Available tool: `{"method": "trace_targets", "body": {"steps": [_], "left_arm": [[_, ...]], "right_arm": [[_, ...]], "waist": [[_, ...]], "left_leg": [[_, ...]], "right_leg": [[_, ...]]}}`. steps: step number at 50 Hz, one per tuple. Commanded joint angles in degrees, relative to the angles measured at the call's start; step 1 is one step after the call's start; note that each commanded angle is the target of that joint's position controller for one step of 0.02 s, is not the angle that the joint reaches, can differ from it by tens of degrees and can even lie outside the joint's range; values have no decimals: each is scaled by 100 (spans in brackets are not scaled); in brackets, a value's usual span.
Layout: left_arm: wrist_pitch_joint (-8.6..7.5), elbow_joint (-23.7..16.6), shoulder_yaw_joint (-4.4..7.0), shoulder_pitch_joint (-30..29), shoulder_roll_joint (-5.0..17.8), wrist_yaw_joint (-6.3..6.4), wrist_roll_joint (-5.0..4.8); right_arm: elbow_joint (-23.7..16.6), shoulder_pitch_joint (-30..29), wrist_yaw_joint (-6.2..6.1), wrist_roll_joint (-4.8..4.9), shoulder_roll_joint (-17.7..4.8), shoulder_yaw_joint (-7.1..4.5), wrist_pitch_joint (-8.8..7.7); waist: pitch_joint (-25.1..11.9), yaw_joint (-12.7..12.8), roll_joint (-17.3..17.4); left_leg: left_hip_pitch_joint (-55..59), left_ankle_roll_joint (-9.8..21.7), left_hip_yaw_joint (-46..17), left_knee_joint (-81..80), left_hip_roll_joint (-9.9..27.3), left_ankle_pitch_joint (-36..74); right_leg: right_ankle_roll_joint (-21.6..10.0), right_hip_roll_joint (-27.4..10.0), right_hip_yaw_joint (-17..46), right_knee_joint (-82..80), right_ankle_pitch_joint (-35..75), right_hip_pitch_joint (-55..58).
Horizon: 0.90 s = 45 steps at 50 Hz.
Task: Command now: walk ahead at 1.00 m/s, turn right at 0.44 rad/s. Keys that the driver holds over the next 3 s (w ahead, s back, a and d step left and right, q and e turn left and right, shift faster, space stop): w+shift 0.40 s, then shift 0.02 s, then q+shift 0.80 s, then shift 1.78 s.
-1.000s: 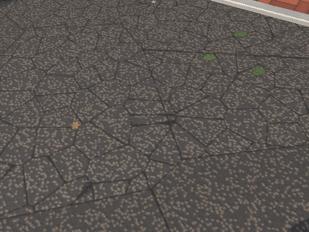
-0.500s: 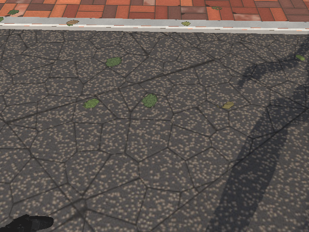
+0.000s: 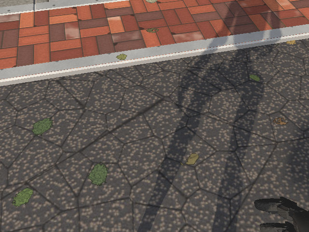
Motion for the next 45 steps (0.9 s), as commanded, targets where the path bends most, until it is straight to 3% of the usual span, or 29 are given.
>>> {"method": "trace_targets", "body": {"steps": [1, 2, 3, 4, 5, 6, 7, 8, 9, 11, 13, 15, 17, 19, 21, 23, 24, 25, 26, 27, 28, 29, 30, 31, 32, 35, 39, 42, 45], "left_arm": [[-96, -216, 235, -110, 1069, 83, 41], [-66, -175, 254, -131, 1212, 102, 119], [-37, -178, 251, -364, 1242, 103, 203], [-68, -278, 139, -550, 849, 115, 269], [-104, -536, -81, 310, -84, 64, -6], [-125, -469, -132, -48, 279, 108, 124], [-95, -532, -78, -688, 484, 91, 136], [-82, -598, -106, -1066, 508, 31, 192], [-53, -689, -119, -1320, 423, -33, 224], [57, -755, -208, -1282, 182, -136, 274], [113, -888, -272, -1565, 92, -179, 304], [92, -1170, -335, -2243, 118, -210, 311], [39, -1351, -418, -2778, 69, -278, 278], [10, -1432, -500, -3159, -84, -346, 219], [-8, -1396, -504, -3211, -63, -306, 215], [-84, -1285, -450, -2901, 51, -192, 349], [-130, -1048, -373, -2158, 222, -112, 408], [-168, -709, -296, -1129, 345, -28, 426], [-196, -477, -178, -334, 704, 77, 535], [-205, -488, -61, -110, 1149, 102, 688], [-112, -684, 16, -87, 1003, 59, 325], [-45, -748, -28, -597, 680, 90, 173], [-47, -672, -122, -946, 302, 107, 165], [-35, -598, -155, -1141, 116, 167, 191], [-45, -536, -185, -1062, 12, 225, 149], [-108, -506, -118, -1329, 96, 240, 80], [-120, -528, -106, -1818, 13, 220, 78], [-91, -527, 3, -1675, 211, 199, 19], [66, -549, 124, -1443, 414, 192, -11]], "right_arm": [[-201, 51, -53, 2, -754, -285, -74], [-21, 708, -110, 33, -920, -387, -89], [266, 1790, -197, 70, -1071, -488, -88], [512, 3020, -323, -16, -1406, -618, -85], [602, 3014, -285, -228, -2025, -769, -103], [556, 2595, -171, -85, -1506, -712, -74], [544, 2086, -134, -37, -1120, -652, -93], [640, 1961, -97, -33, -891, -610, -115], [776, 2005, -100, -53, -758, -558, -140], [1057, 2158, -108, -2, -506, -460, -222], [1220, 2304, -98, 106, -601, -472, -314], [1306, 2389, -72, 147, -679, -476, -368], [1362, 2387, -32, 190, -670, -466, -405], [1507, 2661, -31, 247, -744, -470, -458], [1662, 2773, -37, 243, -881, -481, -454], [1808, 2948, -101, 239, -1042, -481, -393], [1863, 2940, -161, 218, -1133, -495, -336], [1862, 2759, -214, 271, -1223, -505, -280], [1734, 2711, -236, 316, -985, -460, -275], [1606, 3467, -266, 394, 50, -282, -255], [1534, 3454, -397, 581, -654, -430, -127], [1415, 2710, -388, 436, -867, -515, -78], [1302, 2358, -327, 367, -722, -498, -49], [1321, 2233, -264, 301, -544, -469, 40], [1348, 2241, -198, 165, -446, -498, 174], [1202, 2316, -119, 78, -104, -513, 466], [809, 1674, 21, 91, 0, -458, 521], [679, 1339, 125, 71, -152, -488, 574], [472, 1159, 109, 18, -423, -596, 601]], "waist": [[-144, -365, -143], [-545, -702, -235], [-1012, -1341, -225], [-1593, -1909, 40], [-2185, -1145, 2109], [-1801, -1191, 1475], [-890, -1097, 640], [-556, -1046, 49], [-277, -948, 16], [-73, -673, 364], [211, -583, 386], [493, -626, 307], [602, -660, 244], [637, -782, 192], [658, -755, 185], [185, -618, 387], [-284, -282, 545], [-780, 251, 648], [-1369, 479, 535], [-2490, -95, -1243], [-3800, 107, -709], [-3142, -22, -299], [-2052, -193, -389], [-1387, -371, -382], [-863, -478, -421], [-668, -934, -503], [-448, -1099, -781], [-445, -975, -604], [-349, -874, -547]], "left_leg": [[1775, 280, 415, -361, -575, -365], [2351, 372, 457, -314, -788, -999], [3456, 452, 514, -376, -770, -1333], [4900, 581, -300, -121, 2, -2615], [6177, 1341, -3826, -1240, 1653, -4487], [5834, 1390, -5099, -2010, 1611, -5040], [4993, 1348, -3920, -1992, 1411, -4596], [4342, 1291, -3138, -1979, 1153, -3797], [3871, 1155, -2511, -2057, 867, -3251], [3359, 1055, -1919, -2313, 609, -2892], [3179, 1079, -1525, -2671, 567, -2539], [3010, 1114, -950, -3043, 416, -1775], [2759, 1016, -287, -3269, 125, -755], [2660, 966, -7, -3678, 180, 342], [3308, 899, 232, -3498, 242, 1812], [3944, 743, 166, -2429, 249, 4212], [3960, 620, 90, -1392, 223, 4717], [3712, 489, 77, -91, 101, 4469], [2802, 414, 48, 1410, -162, 2690], [1159, 294, 259, 4134, -1031, -3859], [609, 333, -421, 5375, -1125, -4051], [489, 331, -395, 4906, -715, -3276], [223, 282, -229, 4371, -537, -2990], [102, 184, -142, 4141, -405, -2904], [494, 114, -82, 3987, -351, -2809], [903, 7, 83, 3524, -303, -2576], [1413, 187, 448, 1622, -235, -742], [1779, 338, 719, 841, -354, -317], [1877, 576, 921, 525, -552, -1198]], "right_leg": [[-279, -1479, 532, 308, 5067, -634], [-171, -1505, 466, 1180, 5946, -388], [-62, -1350, 258, 2486, 5966, -737], [13, -1116, -1, 4393, 4792, -1839], [322, -86, -500, 6547, -123, -3895], [163, -337, -297, 6835, -322, -4702], [174, -710, -339, 6637, 277, -4859], [187, -884, -413, 6327, 488, -4695], [196, -989, -411, 6071, 457, -4601], [284, -1112, -363, 5670, 379, -4467], [381, -1203, -438, 5273, 496, -4813], [481, -1290, -761, 4469, 1093, -5054], [523, -1355, -1236, 3239, 1912, -4545], [404, -1257, -1630, 2480, 2576, -3732], [265, -1116, -1751, 1995, 2808, -3526], [189, -647, -1858, 1716, 2445, -2833], [152, -467, -1740, 1646, 2283, -1952], [106, -645, -1526, 1279, 2837, -850], [56, -1505, -923, 1594, 3738, 485], [-584, -3850, 947, 2563, 7943, 2324], [-1056, -4176, 1807, 2434, 8155, 2721], [-785, -3635, 963, 1974, 7173, 1749], [-523, -3312, 415, 1563, 6402, 878], [-434, -3093, 21, 1148, 5696, 191], [-310, -2946, -383, 869, 5856, -720], [-337, -2936, -1113, 357, 5176, -1746], [-11, -2440, -2370, 341, 4382, -2360], [187, -2605, -2609, 697, 3758, -2122], [387, -2872, -2634, 1553, 3728, -1768]]}}
Next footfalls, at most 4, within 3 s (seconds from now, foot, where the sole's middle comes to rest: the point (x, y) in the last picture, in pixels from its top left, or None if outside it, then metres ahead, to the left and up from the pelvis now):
0.08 left None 0.28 0.15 -0.77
0.52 right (191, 181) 0.70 -0.07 -0.77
0.96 left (147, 152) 0.83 0.15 -0.77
1.42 right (183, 146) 0.89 -0.02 -0.77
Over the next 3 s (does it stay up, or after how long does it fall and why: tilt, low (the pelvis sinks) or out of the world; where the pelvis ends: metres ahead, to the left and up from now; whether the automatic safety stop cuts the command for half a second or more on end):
stays up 0.78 0.02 0.01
